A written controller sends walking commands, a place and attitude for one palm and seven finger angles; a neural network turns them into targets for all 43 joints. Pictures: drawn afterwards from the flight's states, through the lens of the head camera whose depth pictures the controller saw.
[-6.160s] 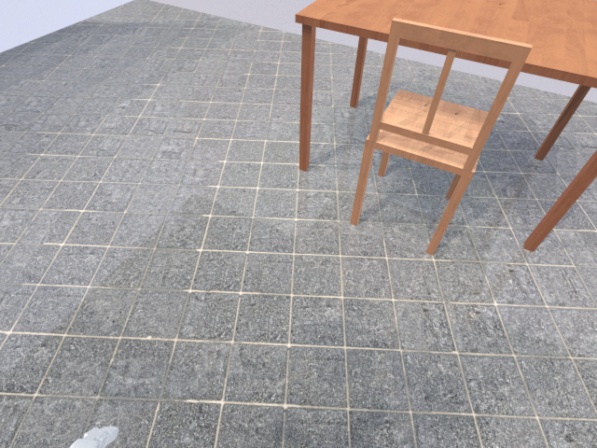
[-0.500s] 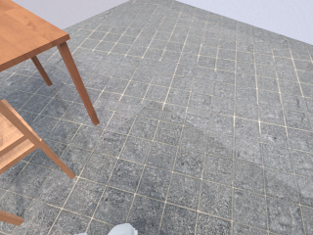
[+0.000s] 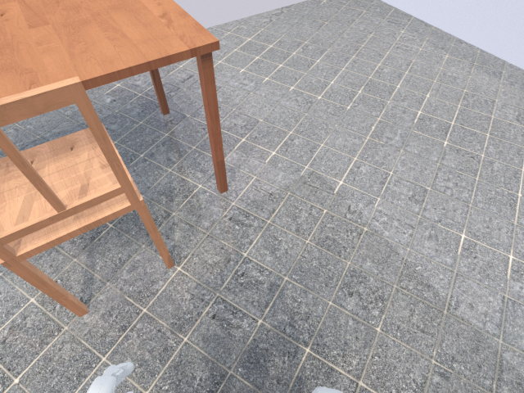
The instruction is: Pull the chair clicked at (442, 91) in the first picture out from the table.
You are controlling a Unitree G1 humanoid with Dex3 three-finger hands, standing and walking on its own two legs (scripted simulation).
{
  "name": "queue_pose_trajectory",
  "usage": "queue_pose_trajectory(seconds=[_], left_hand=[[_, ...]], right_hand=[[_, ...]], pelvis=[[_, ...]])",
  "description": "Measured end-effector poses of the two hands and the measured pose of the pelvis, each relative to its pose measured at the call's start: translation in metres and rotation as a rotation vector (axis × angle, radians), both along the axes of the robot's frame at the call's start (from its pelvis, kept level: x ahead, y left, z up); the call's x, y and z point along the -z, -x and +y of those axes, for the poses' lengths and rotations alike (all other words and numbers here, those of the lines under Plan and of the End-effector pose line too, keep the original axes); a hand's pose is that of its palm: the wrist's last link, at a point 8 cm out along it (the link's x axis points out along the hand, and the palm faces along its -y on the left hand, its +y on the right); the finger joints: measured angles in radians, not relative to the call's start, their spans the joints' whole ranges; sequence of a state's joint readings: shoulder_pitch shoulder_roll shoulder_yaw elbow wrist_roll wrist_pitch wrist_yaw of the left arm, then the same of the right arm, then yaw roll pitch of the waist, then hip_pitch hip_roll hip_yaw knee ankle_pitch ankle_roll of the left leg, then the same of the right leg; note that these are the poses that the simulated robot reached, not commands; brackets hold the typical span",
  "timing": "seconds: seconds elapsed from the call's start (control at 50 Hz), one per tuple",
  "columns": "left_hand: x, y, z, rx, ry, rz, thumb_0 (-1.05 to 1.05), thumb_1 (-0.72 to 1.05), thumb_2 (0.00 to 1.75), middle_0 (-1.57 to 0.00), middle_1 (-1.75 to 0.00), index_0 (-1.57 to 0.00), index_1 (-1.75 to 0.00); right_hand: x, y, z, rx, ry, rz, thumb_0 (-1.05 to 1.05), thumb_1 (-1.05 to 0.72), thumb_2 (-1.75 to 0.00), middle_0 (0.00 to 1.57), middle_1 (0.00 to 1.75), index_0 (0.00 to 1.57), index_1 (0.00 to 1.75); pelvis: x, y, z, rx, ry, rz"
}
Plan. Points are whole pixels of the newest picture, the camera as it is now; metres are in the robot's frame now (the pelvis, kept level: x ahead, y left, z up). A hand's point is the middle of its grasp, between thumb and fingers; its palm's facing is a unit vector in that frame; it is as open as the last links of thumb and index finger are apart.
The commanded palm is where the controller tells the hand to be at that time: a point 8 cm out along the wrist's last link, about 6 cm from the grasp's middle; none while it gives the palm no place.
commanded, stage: turn to face it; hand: left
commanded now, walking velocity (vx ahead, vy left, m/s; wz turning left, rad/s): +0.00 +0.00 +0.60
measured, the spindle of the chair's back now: (31, 174) +0.55 +0.55 -0.08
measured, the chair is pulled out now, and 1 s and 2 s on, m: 0.00 0.00 0.00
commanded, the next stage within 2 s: take the last steps up to it in 1.00 s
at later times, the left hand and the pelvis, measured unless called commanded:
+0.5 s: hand out of the picture -0.05 +0.23 -0.18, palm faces +0.36 -0.90 -0.24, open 7.4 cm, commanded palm none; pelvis -0.01 +0.02 -0.02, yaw +20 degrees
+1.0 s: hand out of the picture -0.01 +0.24 -0.15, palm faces +0.50 -0.83 -0.24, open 7.4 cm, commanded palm none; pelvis -0.01 +0.02 +0.00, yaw +31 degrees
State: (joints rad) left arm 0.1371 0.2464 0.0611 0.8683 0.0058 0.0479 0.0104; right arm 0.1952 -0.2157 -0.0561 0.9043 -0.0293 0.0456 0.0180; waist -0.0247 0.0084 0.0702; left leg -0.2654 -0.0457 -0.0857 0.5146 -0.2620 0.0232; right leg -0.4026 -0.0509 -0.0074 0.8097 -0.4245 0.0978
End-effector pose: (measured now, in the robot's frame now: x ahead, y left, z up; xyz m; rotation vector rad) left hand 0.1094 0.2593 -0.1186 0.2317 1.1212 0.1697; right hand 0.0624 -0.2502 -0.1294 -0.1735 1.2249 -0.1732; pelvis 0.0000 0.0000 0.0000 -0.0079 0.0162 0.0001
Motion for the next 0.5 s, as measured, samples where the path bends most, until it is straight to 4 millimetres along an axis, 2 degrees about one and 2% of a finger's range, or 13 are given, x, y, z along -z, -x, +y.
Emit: queue_pose_trajectory(seconds=[0.06,0.1,0.18,0.28,0.38,0.46,0.5], left_hand=[[-0.004,-0.004,-0.014,-0.012,-0.014,-0.054,0.0,0.91,0.9,-0.19,-0.3,-0.2,-0.3],[-0.007,0.001,-0.023,-0.021,-0.025,-0.074,0.0,0.91,0.9,-0.19,-0.3,-0.2,-0.3],[-0.015,0.024,-0.033,-0.078,-0.021,-0.065,0.0,0.91,0.9,-0.2,-0.3,-0.2,-0.3],[-0.012,0.061,-0.035,-0.163,-0.004,-0.014,0.0,0.9,0.9,-0.2,-0.3,-0.2,-0.3],[0.001,0.11,-0.024,-0.261,0.024,0.062,0.0,0.9,0.9,-0.2,-0.3,-0.2,-0.3],[0.019,0.156,-0.005,-0.354,0.049,0.128,0.0,0.9,0.9,-0.2,-0.3,-0.2,-0.3],[0.034,0.178,0.008,-0.402,0.063,0.157,0.0,0.9,0.9,-0.2,-0.3,-0.2,-0.3]], right_hand=[[0.014,0.0,-0.012,-0.01,-0.023,0.018,0.01,-0.9,-0.9,0.2,0.3,0.2,0.3],[0.021,-0.003,-0.02,-0.024,-0.031,0.027,0.01,-0.9,-0.9,0.2,0.3,0.2,0.3],[0.019,-0.014,-0.029,-0.076,-0.032,0.051,0.01,-0.9,-0.9,0.2,0.3,0.2,0.3],[0.011,-0.034,-0.028,-0.153,-0.022,0.058,0.01,-0.91,-0.9,0.19,0.3,0.2,0.3],[0.004,-0.065,-0.007,-0.256,0.004,0.048,0.01,-0.91,-0.9,0.19,0.3,0.19,0.3],[-0.003,-0.097,0.026,-0.357,0.034,-0.004,0.01,-0.91,-0.9,0.19,0.3,0.19,0.3],[-0.003,-0.113,0.045,-0.407,0.053,-0.054,0.01,-0.91,-0.9,0.19,0.3,0.19,0.3]], pelvis=[[0.007,-0.002,-0.013,-0.038,-0.019,0.001],[0.009,-0.001,-0.019,-0.071,-0.017,-0.006],[0.002,-0.001,-0.025,-0.134,-0.033,-0.017],[-0.003,-0.001,-0.025,-0.205,-0.047,-0.024],[-0.002,0.003,-0.014,-0.272,-0.043,-0.021],[0.005,0.008,0.004,-0.325,-0.025,-0.015],[0.015,0.01,0.017,-0.349,-0.006,-0.01]])
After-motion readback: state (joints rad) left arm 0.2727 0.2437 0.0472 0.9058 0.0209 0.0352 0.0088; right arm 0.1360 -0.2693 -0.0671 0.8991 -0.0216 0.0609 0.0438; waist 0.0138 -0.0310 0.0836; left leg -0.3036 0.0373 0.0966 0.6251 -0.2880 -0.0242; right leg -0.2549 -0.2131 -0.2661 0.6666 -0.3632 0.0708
